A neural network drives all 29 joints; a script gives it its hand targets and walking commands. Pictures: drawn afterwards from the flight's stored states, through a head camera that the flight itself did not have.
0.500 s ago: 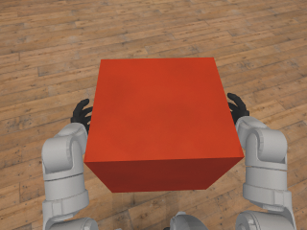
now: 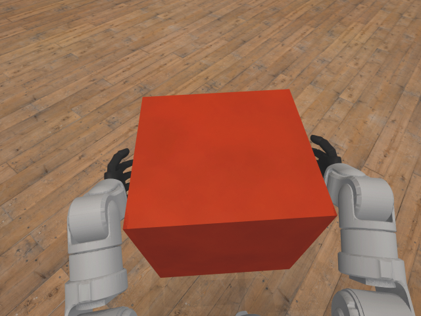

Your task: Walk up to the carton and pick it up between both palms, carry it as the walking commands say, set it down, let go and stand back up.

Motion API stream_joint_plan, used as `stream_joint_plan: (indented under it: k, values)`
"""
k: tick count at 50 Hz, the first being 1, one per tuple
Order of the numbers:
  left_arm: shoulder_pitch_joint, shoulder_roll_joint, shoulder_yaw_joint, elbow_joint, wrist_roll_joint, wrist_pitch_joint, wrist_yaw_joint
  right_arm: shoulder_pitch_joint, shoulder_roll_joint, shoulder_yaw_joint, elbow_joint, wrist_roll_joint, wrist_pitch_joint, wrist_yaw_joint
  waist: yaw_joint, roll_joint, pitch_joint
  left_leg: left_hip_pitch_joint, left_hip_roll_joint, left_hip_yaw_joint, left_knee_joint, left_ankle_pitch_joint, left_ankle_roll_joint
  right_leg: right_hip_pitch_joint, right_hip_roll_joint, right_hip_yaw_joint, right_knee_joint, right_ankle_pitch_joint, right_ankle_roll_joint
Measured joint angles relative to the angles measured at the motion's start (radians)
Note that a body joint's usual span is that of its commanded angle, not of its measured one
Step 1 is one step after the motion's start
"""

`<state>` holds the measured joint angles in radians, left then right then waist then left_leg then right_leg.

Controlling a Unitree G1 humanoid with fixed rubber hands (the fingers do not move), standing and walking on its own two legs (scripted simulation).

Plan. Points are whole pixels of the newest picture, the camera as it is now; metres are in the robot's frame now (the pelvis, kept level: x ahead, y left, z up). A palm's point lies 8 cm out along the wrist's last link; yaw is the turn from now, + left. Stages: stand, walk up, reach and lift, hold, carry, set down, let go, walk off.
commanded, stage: carry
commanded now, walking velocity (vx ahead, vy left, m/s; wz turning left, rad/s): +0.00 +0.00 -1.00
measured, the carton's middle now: (221, 189) +0.37 -0.01 +0.02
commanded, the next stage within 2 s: none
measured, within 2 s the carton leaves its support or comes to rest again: neither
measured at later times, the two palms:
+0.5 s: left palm (243, 179) +0.35 -0.04 +0.08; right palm out of the picture +0.18 -0.37 +0.10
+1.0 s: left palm (221, 220) +0.27 +0.00 +0.09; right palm out of the picture +0.07 -0.31 +0.09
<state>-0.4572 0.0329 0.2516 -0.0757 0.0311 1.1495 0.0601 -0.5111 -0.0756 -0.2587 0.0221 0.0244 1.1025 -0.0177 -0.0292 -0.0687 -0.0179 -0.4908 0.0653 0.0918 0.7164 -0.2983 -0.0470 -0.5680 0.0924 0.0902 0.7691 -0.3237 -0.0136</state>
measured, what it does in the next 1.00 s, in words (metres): steps on the spot, turning right: right foot, then left foot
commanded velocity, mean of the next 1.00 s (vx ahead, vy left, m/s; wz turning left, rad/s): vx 0.00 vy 0.09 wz -0.50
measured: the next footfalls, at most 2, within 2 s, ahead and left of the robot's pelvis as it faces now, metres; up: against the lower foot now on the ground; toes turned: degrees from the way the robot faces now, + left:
right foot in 0.26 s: -0.01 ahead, -0.17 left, +0.00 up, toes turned -35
left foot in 0.54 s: +0.08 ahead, +0.04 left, +0.00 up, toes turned -17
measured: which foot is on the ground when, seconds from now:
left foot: down 0.00-0.28, up 0.30-0.52, down 0.54-0.72, up 0.74-1.00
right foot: up 0.00-0.24, down 0.26-1.00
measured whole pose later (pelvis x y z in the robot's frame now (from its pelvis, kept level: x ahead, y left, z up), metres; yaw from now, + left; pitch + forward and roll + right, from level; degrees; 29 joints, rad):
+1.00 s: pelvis -0.06 +0.00 +0.02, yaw -34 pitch +5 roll +4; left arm -0.16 -0.06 0.24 -0.22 0.05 1.12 0.02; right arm -0.21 -0.01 -0.23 -0.16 0.00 1.11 0.00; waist 0.00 -0.05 -0.11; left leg -0.42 -0.02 0.06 0.76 -0.44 -0.05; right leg -0.51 -0.07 0.02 0.53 -0.11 0.00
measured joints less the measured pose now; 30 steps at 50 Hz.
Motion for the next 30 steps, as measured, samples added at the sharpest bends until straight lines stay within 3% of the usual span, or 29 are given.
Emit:
stream_joint_plan:
  k: [2,5,8,12,14,16,18,23,27,28,30]
  values:
    - [0.013,0.021,0.002,0.002,-0.017,0.002,-0.001,0.006,0.024,0.004,0.009,-0.017,-0.008,-0.001,0.023,0.005,0.003,0.025,0.038,0.047,-0.001,-0.023,0.041,-0.054,-0.030,-0.096,0.170,-0.132,0.013]
    - [-0.007,0.049,-0.008,0.024,-0.041,0.015,0.000,0.024,0.035,0.012,-0.009,-0.033,-0.002,-0.005,0.059,0.021,0.022,0.084,0.095,0.107,-0.057,-0.022,0.036,-0.067,-0.097,-0.189,0.267,-0.144,0.032]
    - [-0.051,0.074,-0.021,0.064,-0.060,0.011,0.000,0.008,0.029,0.014,-0.022,-0.047,0.013,-0.007,0.080,0.048,0.032,0.120,0.150,0.154,-0.091,-0.005,0.015,-0.011,-0.136,-0.217,0.166,-0.108,0.049]
    - [-0.100,0.101,-0.029,0.119,-0.076,0.007,-0.003,-0.029,0.026,0.013,-0.004,-0.066,0.027,-0.008,0.088,0.084,0.017,0.129,0.234,0.206,-0.047,-0.029,-0.021,0.120,-0.128,-0.247,-0.062,-0.073,0.044]
    - [-0.123,0.096,-0.033,0.147,-0.068,0.006,-0.007,-0.038,0.013,0.009,0.004,-0.067,0.036,-0.006,0.084,0.097,-0.006,0.091,0.276,0.204,0.045,-0.066,-0.046,0.170,-0.112,-0.253,-0.186,0.105,0.023]
    - [-0.127,0.066,-0.032,0.177,-0.043,-0.011,-0.009,-0.039,-0.006,-0.005,0.025,-0.058,0.034,-0.001,0.068,0.093,-0.019,0.011,0.239,0.120,0.217,-0.217,-0.083,0.129,-0.112,-0.232,-0.126,0.049,-0.015]
    - [-0.101,0.029,-0.032,0.187,-0.013,-0.023,-0.010,-0.033,-0.028,-0.012,0.057,-0.039,0.034,0.003,0.034,0.100,-0.011,-0.050,0.173,0.043,0.358,-0.275,-0.093,0.107,-0.113,-0.215,-0.084,0.015,-0.022]
    - [-0.043,-0.008,-0.036,0.115,0.026,0.005,-0.008,-0.032,-0.080,0.030,0.080,0.019,0.041,0.002,-0.038,0.083,0.024,-0.068,0.063,0.019,0.305,-0.195,-0.080,0.097,-0.103,-0.165,-0.092,0.051,-0.016]
    - [-0.055,-0.020,-0.017,0.074,0.043,0.013,-0.004,-0.077,-0.092,0.031,0.103,0.042,0.024,-0.002,-0.058,0.070,0.036,0.012,0.012,0.024,0.049,-0.085,-0.047,0.069,-0.083,-0.139,-0.074,0.064,-0.012]
    - [-0.059,-0.015,-0.011,0.072,0.042,0.013,-0.004,-0.084,-0.084,0.028,0.110,0.040,0.017,-0.002,-0.059,0.054,0.037,0.031,0.001,0.035,-0.002,-0.008,-0.010,0.063,-0.087,-0.129,-0.061,0.062,-0.009]
    - [-0.057,0.001,-0.001,0.079,0.030,0.012,-0.004,-0.092,-0.063,0.029,0.130,0.025,0.005,-0.003,-0.046,0.028,0.032,0.040,-0.005,0.057,-0.015,0.013,0.052,0.056,-0.096,-0.120,-0.041,0.014,-0.001]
